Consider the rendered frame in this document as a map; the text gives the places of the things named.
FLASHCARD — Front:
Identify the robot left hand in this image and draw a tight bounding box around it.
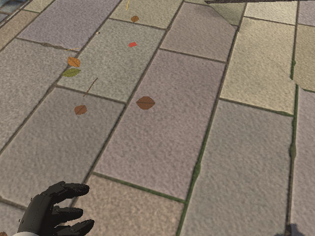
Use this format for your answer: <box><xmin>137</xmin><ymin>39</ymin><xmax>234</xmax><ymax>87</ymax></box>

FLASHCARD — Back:
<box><xmin>17</xmin><ymin>181</ymin><xmax>95</xmax><ymax>236</ymax></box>

